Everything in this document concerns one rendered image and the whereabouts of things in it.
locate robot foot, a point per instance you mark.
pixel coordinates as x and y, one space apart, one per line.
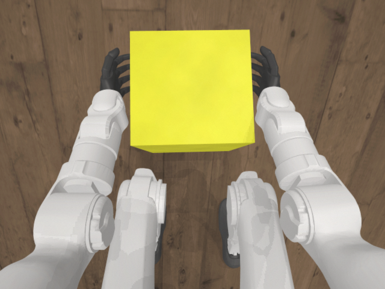
159 246
231 260

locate left robot hand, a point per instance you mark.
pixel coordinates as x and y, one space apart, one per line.
110 73

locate right robot upper arm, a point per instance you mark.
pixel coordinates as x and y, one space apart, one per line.
325 220

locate robot left foot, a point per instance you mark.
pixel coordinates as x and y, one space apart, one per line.
159 246

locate left robot upper arm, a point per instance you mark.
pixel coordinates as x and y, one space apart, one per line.
70 229

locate robot left forearm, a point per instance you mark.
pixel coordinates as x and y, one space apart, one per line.
91 164

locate right robot hand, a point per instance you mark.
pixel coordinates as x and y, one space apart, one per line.
269 76

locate robot right forearm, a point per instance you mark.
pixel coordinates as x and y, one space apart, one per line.
297 161

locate carton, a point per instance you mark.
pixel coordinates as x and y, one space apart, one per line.
191 91

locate robot right foot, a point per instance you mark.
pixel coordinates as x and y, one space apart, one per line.
231 260

